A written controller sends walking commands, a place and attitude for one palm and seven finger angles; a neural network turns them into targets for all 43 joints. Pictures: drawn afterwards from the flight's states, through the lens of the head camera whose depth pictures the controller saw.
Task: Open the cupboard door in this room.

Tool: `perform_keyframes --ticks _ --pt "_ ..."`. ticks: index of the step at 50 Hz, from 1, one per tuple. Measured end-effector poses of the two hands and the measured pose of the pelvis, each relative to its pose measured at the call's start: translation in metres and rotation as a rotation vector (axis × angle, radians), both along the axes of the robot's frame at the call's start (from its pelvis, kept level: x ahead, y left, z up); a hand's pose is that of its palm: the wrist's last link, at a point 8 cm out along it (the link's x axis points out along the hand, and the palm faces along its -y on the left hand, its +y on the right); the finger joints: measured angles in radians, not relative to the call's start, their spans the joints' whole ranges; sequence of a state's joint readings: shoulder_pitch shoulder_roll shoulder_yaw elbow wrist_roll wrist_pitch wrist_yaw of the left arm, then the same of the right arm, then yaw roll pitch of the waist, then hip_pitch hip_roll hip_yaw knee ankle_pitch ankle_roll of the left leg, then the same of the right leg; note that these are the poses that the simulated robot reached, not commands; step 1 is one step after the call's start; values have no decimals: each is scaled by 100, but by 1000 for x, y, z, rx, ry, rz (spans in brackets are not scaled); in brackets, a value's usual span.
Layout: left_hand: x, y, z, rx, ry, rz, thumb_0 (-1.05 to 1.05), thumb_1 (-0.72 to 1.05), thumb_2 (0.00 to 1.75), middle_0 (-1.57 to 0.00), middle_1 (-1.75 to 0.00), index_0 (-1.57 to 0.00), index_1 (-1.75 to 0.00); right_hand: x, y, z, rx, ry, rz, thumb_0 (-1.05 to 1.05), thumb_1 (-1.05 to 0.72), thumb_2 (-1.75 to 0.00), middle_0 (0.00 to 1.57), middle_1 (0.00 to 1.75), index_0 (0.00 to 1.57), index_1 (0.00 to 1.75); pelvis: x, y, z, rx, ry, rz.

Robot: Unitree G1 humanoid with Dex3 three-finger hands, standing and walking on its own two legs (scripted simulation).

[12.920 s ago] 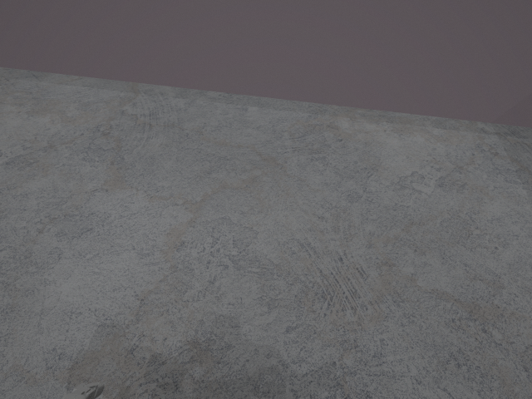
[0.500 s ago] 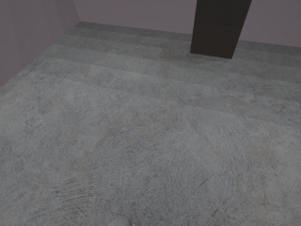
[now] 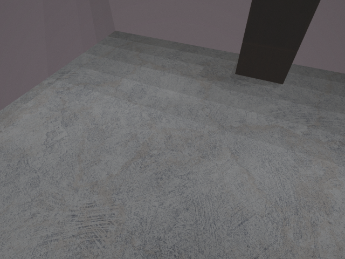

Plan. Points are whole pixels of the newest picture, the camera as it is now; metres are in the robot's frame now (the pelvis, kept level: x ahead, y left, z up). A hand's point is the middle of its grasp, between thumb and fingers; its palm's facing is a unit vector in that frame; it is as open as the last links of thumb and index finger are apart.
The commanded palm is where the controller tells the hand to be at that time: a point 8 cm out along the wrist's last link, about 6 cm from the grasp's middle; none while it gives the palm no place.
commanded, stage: stand and wait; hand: left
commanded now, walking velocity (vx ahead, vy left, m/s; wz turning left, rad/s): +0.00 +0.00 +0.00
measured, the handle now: out of the picture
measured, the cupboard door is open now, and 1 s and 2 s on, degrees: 0 0 0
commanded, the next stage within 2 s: turn or walk to find it in 0.70 s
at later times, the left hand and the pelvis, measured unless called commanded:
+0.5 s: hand out of the picture -0.01 +0.17 -0.17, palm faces +0.02 -0.98 -0.18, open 7.3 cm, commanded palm none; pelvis -0.01 +0.00 +0.01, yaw +0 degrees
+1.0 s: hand out of the picture -0.03 +0.18 -0.18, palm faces +0.11 -0.98 -0.19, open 7.4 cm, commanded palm none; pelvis -0.03 +0.01 +0.00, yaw +4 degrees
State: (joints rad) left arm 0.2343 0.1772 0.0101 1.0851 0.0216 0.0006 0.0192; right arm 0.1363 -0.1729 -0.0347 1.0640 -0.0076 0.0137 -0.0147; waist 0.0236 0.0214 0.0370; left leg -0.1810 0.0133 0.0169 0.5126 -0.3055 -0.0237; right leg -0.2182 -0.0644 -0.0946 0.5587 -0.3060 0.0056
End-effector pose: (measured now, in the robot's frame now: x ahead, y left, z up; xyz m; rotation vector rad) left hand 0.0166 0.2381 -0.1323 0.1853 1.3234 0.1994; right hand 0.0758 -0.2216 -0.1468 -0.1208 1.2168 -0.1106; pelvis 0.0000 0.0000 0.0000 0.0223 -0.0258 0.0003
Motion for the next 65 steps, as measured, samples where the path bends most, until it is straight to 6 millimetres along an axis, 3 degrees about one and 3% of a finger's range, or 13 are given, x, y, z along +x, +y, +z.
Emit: perform_keyframes --ticks 7,16,26,38,46,58,65 --pt "-2 -15 -3 -32 4 6 1 92 90 -20 -30 -20 -30 -39 -17 1 -40 99 -16 0 -92 -90 20 30 20 30 0 -5 2 -13 2 11" --pt "-11 -20 -5 -54 43 1 1 92 90 -20 -30 -20 -30 -97 -10 7 -34 230 -48 0 -91 -90 20 30 20 30 -2 -7 8 -16 -6 3" --pt "-30 -24 -5 -68 73 -2 1 91 90 -20 -30 -20 -30 -121 12 6 13 255 -70 0 -91 -90 20 30 20 30 -10 -4 10 -19 -12 -6" --pt "-53 -27 -8 -94 103 11 1 91 90 -20 -30 -20 -30 -118 22 7 14 219 -73 0 -91 -90 20 30 20 30 -17 3 9 -20 -6 -10" --pt "-58 -17 -13 -82 87 62 1 91 90 -20 -30 -20 -30 -111 19 4 -3 226 -33 0 -91 -90 20 30 20 30 -23 7 4 -23 11 34" --pt "-45 19 -18 -29 29 98 1 91 90 -20 -30 -20 -30 -65 11 6 -64 134 49 0 -91 -90 20 30 20 30 -27 15 -4 -24 35 89" --pt "-35 9 -2 9 -28 98 1 91 90 -20 -30 -20 -30 -37 -1 2 -40 83 87 0 -91 -90 20 30 20 30 -21 1 0 -15 26 115"
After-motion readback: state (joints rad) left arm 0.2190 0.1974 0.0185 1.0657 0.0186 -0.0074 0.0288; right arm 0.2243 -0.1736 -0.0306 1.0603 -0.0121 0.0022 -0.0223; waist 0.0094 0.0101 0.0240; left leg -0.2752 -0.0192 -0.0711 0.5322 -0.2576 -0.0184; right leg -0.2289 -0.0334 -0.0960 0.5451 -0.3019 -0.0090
